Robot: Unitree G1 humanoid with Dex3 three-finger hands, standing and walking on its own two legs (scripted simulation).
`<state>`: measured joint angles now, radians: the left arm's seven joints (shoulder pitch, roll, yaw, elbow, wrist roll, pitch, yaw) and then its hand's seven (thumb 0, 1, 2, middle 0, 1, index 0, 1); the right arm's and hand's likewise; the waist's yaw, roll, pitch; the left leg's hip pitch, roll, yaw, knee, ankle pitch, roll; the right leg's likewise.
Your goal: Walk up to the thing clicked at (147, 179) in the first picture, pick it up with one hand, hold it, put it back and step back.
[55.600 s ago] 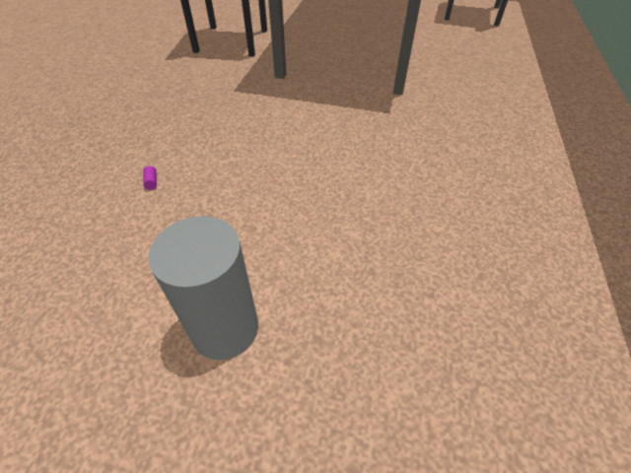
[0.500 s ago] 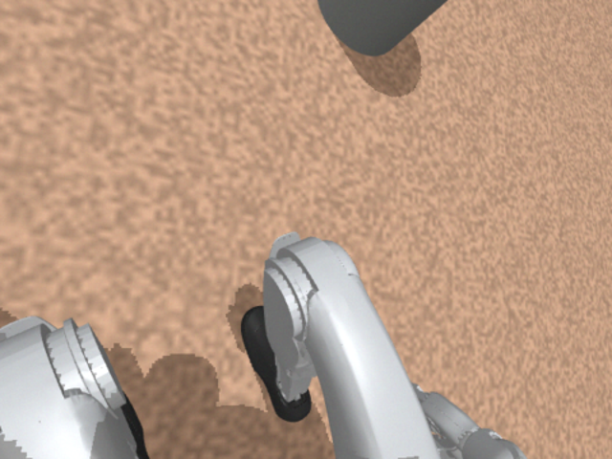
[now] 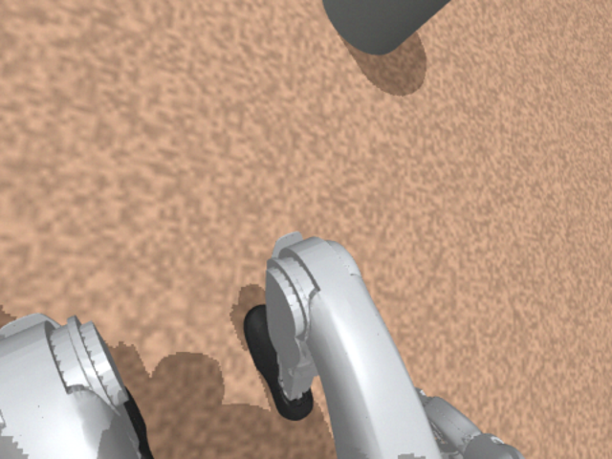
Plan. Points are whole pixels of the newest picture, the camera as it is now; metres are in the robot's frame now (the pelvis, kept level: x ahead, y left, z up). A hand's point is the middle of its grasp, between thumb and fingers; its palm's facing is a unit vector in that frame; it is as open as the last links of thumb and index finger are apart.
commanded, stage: withdraw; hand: left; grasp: from above
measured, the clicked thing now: out of the picture +0.45 +0.32 -0.27
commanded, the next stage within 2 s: home in 0.90 s
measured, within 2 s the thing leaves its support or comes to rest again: neither
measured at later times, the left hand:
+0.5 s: hand out of the picture +0.44 +0.36 -0.08, palm faces -0.38 -0.08 -0.92, open 13.8 cm
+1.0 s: hand out of the picture +0.45 +0.34 -0.12, palm faces -0.36 -0.07 -0.93, open 13.7 cm
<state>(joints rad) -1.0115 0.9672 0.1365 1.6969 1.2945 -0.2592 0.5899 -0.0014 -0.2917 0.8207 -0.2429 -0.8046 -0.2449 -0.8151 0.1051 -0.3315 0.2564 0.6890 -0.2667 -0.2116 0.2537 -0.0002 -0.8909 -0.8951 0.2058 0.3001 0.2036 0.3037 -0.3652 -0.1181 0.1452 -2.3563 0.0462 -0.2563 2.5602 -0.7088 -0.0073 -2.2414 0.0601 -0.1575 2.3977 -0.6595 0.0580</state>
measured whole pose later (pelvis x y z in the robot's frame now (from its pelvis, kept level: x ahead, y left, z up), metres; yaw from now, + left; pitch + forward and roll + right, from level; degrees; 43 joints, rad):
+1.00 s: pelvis -0.01 -0.01 +0.03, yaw +6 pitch +32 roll -8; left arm -1.07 0.79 0.06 1.48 1.29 -0.19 0.41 0.00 -0.45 0.96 -0.13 -0.96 -0.14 -0.97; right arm 0.17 -0.29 0.10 0.72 -0.16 -0.05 0.12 0.00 -0.90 -0.90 0.20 0.30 0.20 0.30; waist -0.29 -0.03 -0.01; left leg -2.36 0.02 -0.14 2.41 -0.62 0.00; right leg -2.26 0.01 -0.07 2.33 -0.64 0.03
